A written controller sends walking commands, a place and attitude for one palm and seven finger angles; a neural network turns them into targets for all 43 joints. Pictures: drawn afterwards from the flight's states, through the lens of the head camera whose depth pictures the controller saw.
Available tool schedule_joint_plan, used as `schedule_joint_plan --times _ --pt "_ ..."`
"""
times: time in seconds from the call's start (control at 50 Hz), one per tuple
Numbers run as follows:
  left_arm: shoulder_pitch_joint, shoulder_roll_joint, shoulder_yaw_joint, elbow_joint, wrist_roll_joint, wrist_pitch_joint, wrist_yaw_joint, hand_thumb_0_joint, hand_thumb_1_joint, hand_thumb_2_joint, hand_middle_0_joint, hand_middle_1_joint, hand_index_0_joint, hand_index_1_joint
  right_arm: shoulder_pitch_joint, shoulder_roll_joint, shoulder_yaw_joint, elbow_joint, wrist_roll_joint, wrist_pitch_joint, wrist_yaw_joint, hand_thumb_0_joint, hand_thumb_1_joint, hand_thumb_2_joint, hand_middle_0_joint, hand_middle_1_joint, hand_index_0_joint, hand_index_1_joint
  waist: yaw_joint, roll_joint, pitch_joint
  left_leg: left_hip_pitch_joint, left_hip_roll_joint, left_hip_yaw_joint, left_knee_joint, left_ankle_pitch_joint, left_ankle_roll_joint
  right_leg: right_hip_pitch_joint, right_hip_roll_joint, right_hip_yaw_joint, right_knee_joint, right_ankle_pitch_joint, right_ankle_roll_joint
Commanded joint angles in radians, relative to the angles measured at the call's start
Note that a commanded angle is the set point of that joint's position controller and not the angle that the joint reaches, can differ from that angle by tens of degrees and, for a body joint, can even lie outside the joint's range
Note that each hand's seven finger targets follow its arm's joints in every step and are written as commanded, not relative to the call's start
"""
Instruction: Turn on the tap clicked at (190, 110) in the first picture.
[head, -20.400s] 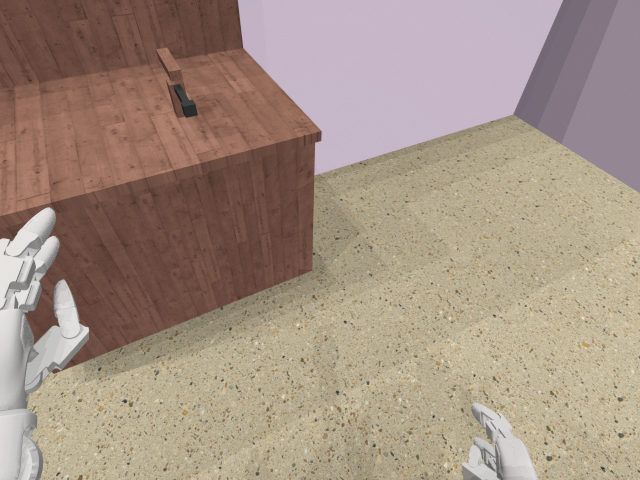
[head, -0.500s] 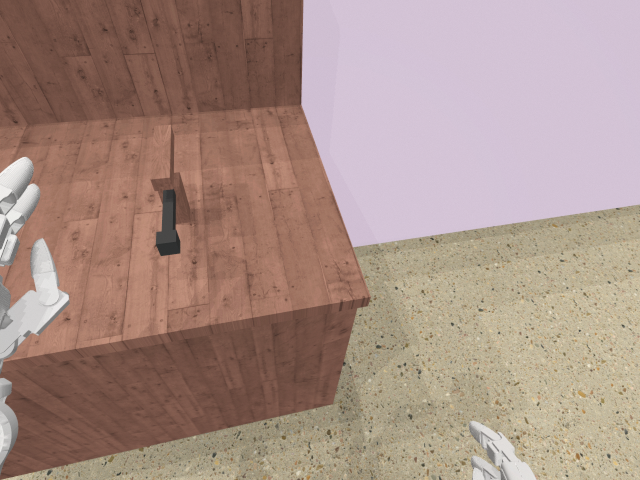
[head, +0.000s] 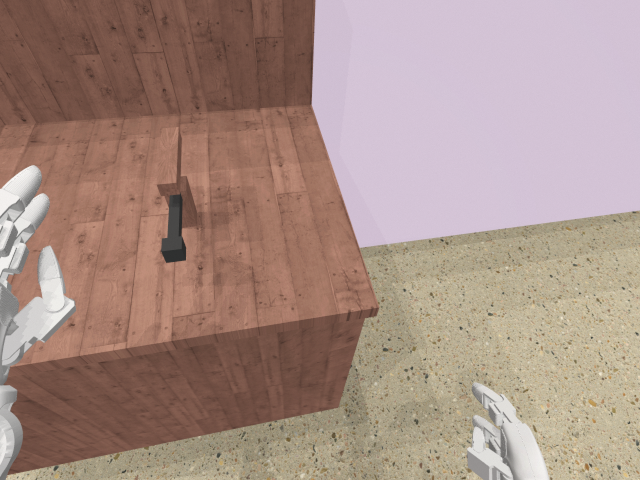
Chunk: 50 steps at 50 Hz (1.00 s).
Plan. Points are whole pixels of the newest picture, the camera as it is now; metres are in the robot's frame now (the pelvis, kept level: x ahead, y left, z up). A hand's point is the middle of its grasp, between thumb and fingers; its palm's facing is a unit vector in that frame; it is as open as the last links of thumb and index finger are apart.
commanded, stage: look again from close up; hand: left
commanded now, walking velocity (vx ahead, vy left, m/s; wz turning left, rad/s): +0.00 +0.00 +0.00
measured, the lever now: (174, 249) +0.39 +0.26 +0.01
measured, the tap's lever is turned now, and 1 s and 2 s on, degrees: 0 0 0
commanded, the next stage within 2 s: come to a stop and stand still in 0.08 s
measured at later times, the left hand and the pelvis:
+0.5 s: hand (142, 288) +0.24 +0.20 +0.17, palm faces +0.21 -0.91 -0.37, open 7.4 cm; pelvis -0.01 +0.01 +0.00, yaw -6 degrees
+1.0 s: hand (116, 295) +0.23 +0.22 +0.16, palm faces +0.32 -0.90 -0.31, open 7.4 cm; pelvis -0.01 +0.00 +0.00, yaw -5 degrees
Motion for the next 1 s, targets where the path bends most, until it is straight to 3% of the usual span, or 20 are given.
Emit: schedule_joint_plan --times 0.0,0.18,0.2,0.22,0.24,0.26,0.28,0.32,0.36,0.4,0.44,0.46,0.48,0.54,0.6,0.66,0.76,0.84,0.9,0.98 --pt "-0.066 0.152 0.096 -0.18 -0.005 -0.048 0.012 0.0 0.9 0.9 -0.2 -0.3 -0.2 -0.3 -0.053 -0.13 -0.054 -0.139 0.007 -0.043 -0.018 0.0 -0.9 -0.9 0.2 0.3 0.2 0.3 -0.017 0.066 -0.171 -0.081 0.106 -0.081 -0.125 0.26 -0.061 0.214 -0.05 0.072 0.0 0.238 -0.02" --pt "-0.057 0.193 0.13 -0.214 -0.008 -0.036 0.018 0.0 0.9 0.9 -0.2 -0.3 -0.2 -0.3 -0.081 -0.134 -0.053 -0.156 0.01 -0.029 -0.019 0.0 -0.9 -0.9 0.2 0.3 0.2 0.3 -0.017 0.075 -0.18 -0.094 0.103 -0.095 -0.127 0.225 -0.062 0.238 -0.056 0.081 -0.012 0.231 -0.019" --pt "-1.103 0.814 0.597 -0.496 0.232 -0.141 0.014 0.0 0.9 0.9 -0.2 -0.3 -0.2 -0.3 0.078 -0.107 0.002 -0.131 -0.054 -0.08 -0.026 0.0 -0.9 -0.9 0.2 0.3 0.2 0.3 -0.005 0.05 -0.045 -0.246 0.15 0.006 0.002 0.293 -0.007 0.152 0.011 0.138 0.014 0.104 -0.043" --pt "-0.526 0.241 0.233 0.079 0.104 -0.098 -0.04 0.0 0.9 0.9 -0.2 -0.3 -0.2 -0.3 -0.012 -0.004 0.013 -0.098 -0.021 -0.082 -0.021 0.0 -0.9 -0.9 0.2 0.3 0.2 0.3 -0.012 -0.036 -0.214 -0.034 0.11 -0.026 -0.092 0.306 -0.034 0.071 -0.057 0.14 -0.038 0.121 -0.092" --pt "-0.287 0.229 0.201 -0.048 0.078 -0.099 -0.031 0.0 0.9 0.9 -0.2 -0.3 -0.2 -0.3 0.01 -0.087 -0.032 -0.141 -0.024 -0.08 -0.026 0.0 -0.9 -0.9 0.2 0.3 0.2 0.3 0.002 0.071 -0.168 0.033 0.121 0.005 -0.099 0.34 -0.059 0.129 -0.037 0.222 -0.076 0.261 -0.08" --pt "-0.26 0.112 0.107 -0.03 0.071 -0.081 -0.024 0.0 0.9 0.9 -0.2 -0.3 -0.2 -0.3 0.013 -0.109 -0.038 -0.138 -0.016 -0.075 -0.019 0.0 -0.9 -0.9 0.2 0.3 0.2 0.3 -0.023 0.145 -0.214 0.055 0.124 0.003 -0.124 0.359 -0.073 0.183 -0.041 0.205 -0.029 0.262 -0.075" --pt "-0.252 0.029 0.028 -0.082 0.056 -0.079 -0.032 0.0 0.9 0.9 -0.2 -0.3 -0.2 -0.3 -0.033 -0.096 -0.041 -0.143 -0.002 -0.076 -0.005 0.0 -0.9 -0.9 0.2 0.3 0.2 0.3 -0.026 0.277 -0.246 0.112 0.141 0.022 -0.115 0.444 -0.073 0.147 -0.022 0.159 0.036 0.26 -0.062" --pt "-0.192 0.027 0.0 -0.148 0.067 -0.077 -0.028 0.0 0.9 0.9 -0.2 -0.3 -0.2 -0.3 -0.022 -0.111 -0.05 -0.16 -0.011 -0.057 0.014 0.0 -0.9 -0.9 0.2 0.3 0.2 0.3 -0.018 0.263 -0.233 0.035 0.173 0.013 -0.118 0.475 -0.065 0.192 -0.014 0.122 0.051 0.19 -0.048" --pt "-0.114 0.05 0.016 -0.16 0.068 -0.071 -0.015 0.0 0.9 0.9 -0.2 -0.3 -0.2 -0.3 -0.025 -0.106 -0.045 -0.179 -0.008 -0.044 0.019 0.0 -0.9 -0.9 0.2 0.3 0.2 0.3 -0.01 0.118 -0.202 -0.073 0.163 0.01 -0.137 0.332 -0.054 0.257 -0.017 0.127 0.033 0.204 -0.04" --pt "-0.043 0.1 0.092 -0.129 0.068 -0.066 0.006 0.0 0.9 0.9 -0.2 -0.3 -0.2 -0.3 -0.037 -0.101 -0.041 -0.193 -0.007 -0.026 0.01 0.0 -0.9 -0.9 0.2 0.3 0.2 0.3 -0.012 -0.044 -0.178 -0.121 0.15 0.007 -0.15 0.216 -0.051 0.278 -0.022 0.114 0.008 0.196 -0.032" --pt "-0.031 0.155 0.176 -0.105 0.054 -0.069 0.014 0.0 0.9 0.9 -0.2 -0.3 -0.2 -0.3 -0.053 -0.099 -0.042 -0.204 -0.008 -0.011 -0.012 0.0 -0.9 -0.9 0.2 0.3 0.2 0.3 -0.013 -0.135 -0.143 -0.146 0.14 -0.007 -0.17 0.11 -0.046 0.256 -0.025 0.134 -0.024 0.121 -0.029" --pt "-0.032 0.172 0.203 -0.097 0.05 -0.072 0.016 0.0 0.9 0.9 -0.2 -0.3 -0.2 -0.3 -0.061 -0.093 -0.041 -0.208 -0.008 -0.004 -0.023 0.0 -0.9 -0.9 0.2 0.3 0.2 0.3 -0.014 -0.132 -0.123 -0.153 0.138 -0.012 -0.179 0.059 -0.039 0.235 -0.026 0.144 -0.041 0.07 -0.029" --pt "-0.058 0.227 0.257 -0.126 0.049 -0.077 0.021 0.0 0.9 0.9 -0.2 -0.3 -0.2 -0.3 -0.074 -0.095 -0.038 -0.211 -0.007 0.002 -0.033 0.0 -0.9 -0.9 0.2 0.3 0.2 0.3 -0.015 -0.071 -0.112 -0.156 0.138 -0.01 -0.193 0.025 -0.035 0.223 -0.024 0.143 -0.043 0.04 -0.028" --pt "-0.093 0.174 0.202 -0.169 0.047 -0.095 0.008 0.0 0.9 0.9 -0.2 -0.3 -0.2 -0.3 -0.065 -0.082 -0.028 -0.222 -0.006 -0.003 -0.047 0.0 -0.9 -0.9 0.2 0.3 0.2 0.3 -0.021 0.089 -0.109 -0.183 0.144 -0.012 -0.213 -0.029 -0.014 0.244 -0.02 0.138 -0.017 0.032 -0.03" --pt "-0.148 0.147 0.148 -0.235 0.055 -0.107 0.002 0.0 0.9 0.9 -0.2 -0.3 -0.2 -0.3 -0.056 -0.086 -0.025 -0.206 -0.01 -0.033 -0.049 0.0 -0.9 -0.9 0.2 0.3 0.2 0.3 -0.022 0.161 -0.133 -0.163 0.142 0.001 -0.194 0.002 -0.011 0.26 -0.021 0.128 -0.004 0.08 -0.031" --pt "-0.119 0.085 0.081 -0.21 0.061 -0.098 0.008 0.0 0.9 0.9 -0.2 -0.3 -0.2 -0.3 -0.02 -0.093 -0.035 -0.183 -0.011 -0.057 -0.042 0.0 -0.9 -0.9 0.2 0.3 0.2 0.3 -0.022 0.086 -0.158 -0.083 0.119 0.019 -0.141 0.084 -0.023 0.235 -0.03 0.16 -0.046 0.128 -0.039" --pt "-0.13 0.056 0.05 -0.107 0.072 -0.078 0.018 0.0 0.9 0.9 -0.2 -0.3 -0.2 -0.3 -0.008 -0.109 -0.042 -0.16 -0.014 -0.049 -0.042 0.0 -0.9 -0.9 0.2 0.3 0.2 0.3 -0.027 0.019 -0.093 -0.071 0.122 0.014 -0.157 0.081 -0.033 0.167 -0.024 0.18 -0.084 0.073 -0.039" --pt "-0.159 0.077 0.075 -0.095 0.076 -0.07 0.02 0.0 0.9 0.9 -0.2 -0.3 -0.2 -0.3 -0.025 -0.1 -0.038 -0.172 -0.015 -0.03 -0.047 0.0 -0.9 -0.9 0.2 0.3 0.2 0.3 -0.026 0.007 -0.07 -0.092 0.124 0.012 -0.179 0.04 -0.025 0.175 -0.018 0.18 -0.103 0.039 -0.034" --pt "-0.181 0.09 0.089 -0.149 0.076 -0.072 0.017 0.0 0.9 0.9 -0.2 -0.3 -0.2 -0.3 -0.039 -0.094 -0.032 -0.182 -0.021 -0.023 -0.047 0.0 -0.9 -0.9 0.2 0.3 0.2 0.3 -0.027 0.035 -0.087 -0.1 0.119 0.01 -0.189 0.027 -0.025 0.205 -0.016 0.172 -0.108 0.031 -0.034" --pt "-0.155 0.103 0.103 -0.235 0.078 -0.072 0.015 0.0 0.9 0.9 -0.2 -0.3 -0.2 -0.3 -0.05 -0.091 -0.032 -0.193 -0.024 -0.024 -0.043 0.0 -0.9 -0.9 0.2 0.3 0.2 0.3 -0.023 0.094 -0.15 -0.06 0.117 0.018 -0.175 0.126 -0.033 0.262 -0.007 0.158 -0.078 0.166 -0.037"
